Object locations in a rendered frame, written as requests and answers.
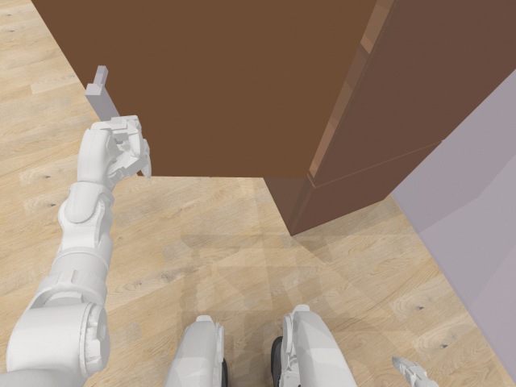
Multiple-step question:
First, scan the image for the robot left upper arm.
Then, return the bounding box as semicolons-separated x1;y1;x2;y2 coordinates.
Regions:
0;302;110;387

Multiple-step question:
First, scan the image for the robot right hand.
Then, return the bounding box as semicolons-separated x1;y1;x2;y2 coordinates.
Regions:
392;356;439;387

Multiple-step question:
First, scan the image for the robot left forearm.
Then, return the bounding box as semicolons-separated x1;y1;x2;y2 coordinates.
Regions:
6;181;114;372

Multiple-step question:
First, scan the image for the cupboard door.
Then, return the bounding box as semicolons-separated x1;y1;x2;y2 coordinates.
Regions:
31;0;377;178

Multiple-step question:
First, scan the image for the right robot thigh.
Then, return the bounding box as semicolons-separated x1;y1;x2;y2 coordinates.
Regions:
283;311;357;387

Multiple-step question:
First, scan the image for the right robot shin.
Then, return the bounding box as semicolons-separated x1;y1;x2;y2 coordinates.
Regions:
279;305;310;387

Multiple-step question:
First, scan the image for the handle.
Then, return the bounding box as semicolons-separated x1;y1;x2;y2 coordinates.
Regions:
85;65;123;144

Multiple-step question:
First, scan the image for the robot left hand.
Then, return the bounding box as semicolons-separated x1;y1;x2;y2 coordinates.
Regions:
77;115;152;192

